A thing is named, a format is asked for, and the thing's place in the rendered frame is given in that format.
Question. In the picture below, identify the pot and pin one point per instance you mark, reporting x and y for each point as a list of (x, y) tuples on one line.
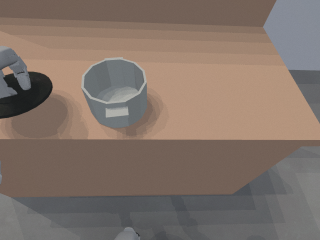
[(116, 91)]

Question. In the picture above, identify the left robot hand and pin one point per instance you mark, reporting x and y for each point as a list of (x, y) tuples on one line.
[(8, 58)]

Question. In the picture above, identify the lid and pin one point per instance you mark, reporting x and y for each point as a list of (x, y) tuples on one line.
[(26, 100)]

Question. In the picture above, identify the knob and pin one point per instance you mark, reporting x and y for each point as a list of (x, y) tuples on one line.
[(12, 82)]

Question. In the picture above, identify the robot left shin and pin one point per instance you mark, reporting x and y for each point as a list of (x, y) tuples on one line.
[(129, 229)]

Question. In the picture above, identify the table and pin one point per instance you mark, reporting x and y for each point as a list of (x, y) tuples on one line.
[(222, 107)]

